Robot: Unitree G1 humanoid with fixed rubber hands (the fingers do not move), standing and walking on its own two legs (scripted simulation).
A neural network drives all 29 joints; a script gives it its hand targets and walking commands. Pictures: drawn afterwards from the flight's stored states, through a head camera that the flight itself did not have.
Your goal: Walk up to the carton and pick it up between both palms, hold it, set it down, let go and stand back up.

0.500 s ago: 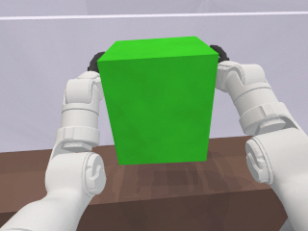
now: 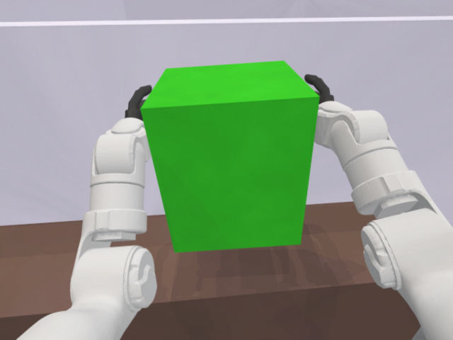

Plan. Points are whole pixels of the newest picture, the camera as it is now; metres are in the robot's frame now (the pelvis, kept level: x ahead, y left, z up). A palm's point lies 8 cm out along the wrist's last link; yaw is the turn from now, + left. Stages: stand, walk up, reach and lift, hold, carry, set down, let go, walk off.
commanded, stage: hold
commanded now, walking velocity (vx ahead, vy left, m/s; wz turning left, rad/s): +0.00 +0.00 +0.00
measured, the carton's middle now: (231, 153) +0.36 +0.00 +0.24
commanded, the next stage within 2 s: none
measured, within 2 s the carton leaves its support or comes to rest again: neither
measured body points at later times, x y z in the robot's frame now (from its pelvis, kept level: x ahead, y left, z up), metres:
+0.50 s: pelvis -0.01 +0.00 +0.00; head -0.11 +0.01 +0.44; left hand +0.38 +0.15 +0.30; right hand +0.37 -0.15 +0.32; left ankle +0.01 +0.14 -0.75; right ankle -0.01 -0.13 -0.75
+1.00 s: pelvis +0.00 +0.00 +0.00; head -0.10 +0.01 +0.44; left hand +0.38 +0.16 +0.28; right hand +0.38 -0.15 +0.30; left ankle +0.01 +0.14 -0.75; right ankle -0.01 -0.13 -0.75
